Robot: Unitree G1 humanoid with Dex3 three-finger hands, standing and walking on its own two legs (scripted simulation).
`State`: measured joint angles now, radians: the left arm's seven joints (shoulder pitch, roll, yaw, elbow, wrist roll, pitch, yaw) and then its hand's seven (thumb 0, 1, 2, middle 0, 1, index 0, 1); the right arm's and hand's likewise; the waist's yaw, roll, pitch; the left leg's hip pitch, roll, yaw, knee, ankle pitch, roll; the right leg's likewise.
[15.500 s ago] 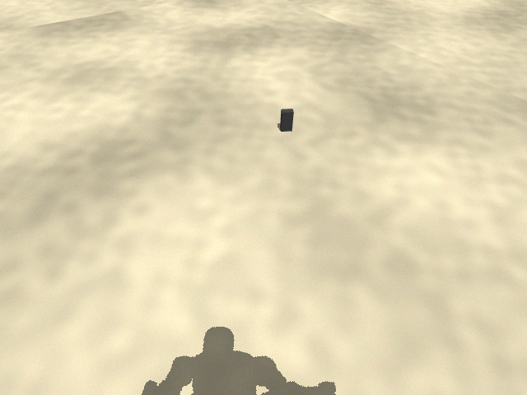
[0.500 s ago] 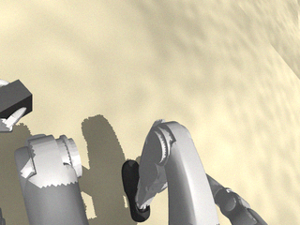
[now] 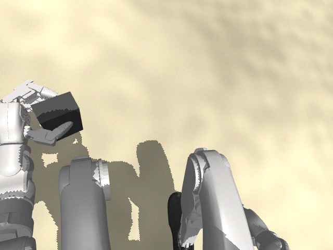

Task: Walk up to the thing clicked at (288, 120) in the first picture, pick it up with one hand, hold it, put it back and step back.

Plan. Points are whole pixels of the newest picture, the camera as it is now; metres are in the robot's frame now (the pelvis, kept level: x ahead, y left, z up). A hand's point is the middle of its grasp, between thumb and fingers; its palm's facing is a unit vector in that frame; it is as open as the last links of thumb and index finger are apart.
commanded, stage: settle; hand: left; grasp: from the side
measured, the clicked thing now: (61, 119) +0.41 +0.23 -0.09
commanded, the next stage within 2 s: lift in 0.88 s
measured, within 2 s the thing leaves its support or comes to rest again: neither
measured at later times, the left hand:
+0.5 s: hand (46, 103) +0.41 +0.24 +0.00, palm faces +0.16 -0.98 -0.06, open 8.8 cm
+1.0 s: hand (38, 98) +0.41 +0.25 +0.02, palm faces +0.18 -0.98 -0.04, open 8.9 cm
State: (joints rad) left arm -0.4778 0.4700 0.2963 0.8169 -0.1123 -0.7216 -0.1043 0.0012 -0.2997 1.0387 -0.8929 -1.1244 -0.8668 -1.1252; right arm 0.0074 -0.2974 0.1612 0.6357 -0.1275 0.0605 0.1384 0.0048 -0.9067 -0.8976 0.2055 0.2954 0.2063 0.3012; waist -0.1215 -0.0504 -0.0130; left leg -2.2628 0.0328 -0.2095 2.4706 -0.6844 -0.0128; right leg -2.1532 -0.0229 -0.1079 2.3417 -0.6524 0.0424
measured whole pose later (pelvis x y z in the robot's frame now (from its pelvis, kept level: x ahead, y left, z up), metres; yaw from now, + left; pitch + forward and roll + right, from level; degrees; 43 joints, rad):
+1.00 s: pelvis +0.01 -0.01 +0.05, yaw +5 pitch +32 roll -5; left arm -0.53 0.36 0.35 0.84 -0.13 -0.63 -0.21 -0.01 -0.45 1.16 -0.94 -1.23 -0.90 -1.23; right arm 0.07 -0.28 0.03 0.66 -0.06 0.03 0.06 0.01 -0.92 -0.90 0.20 0.30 0.20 0.30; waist -0.09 -0.01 -0.13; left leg -2.14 0.04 -0.10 2.26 -0.68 -0.02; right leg -2.09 -0.04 -0.04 2.21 -0.68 0.02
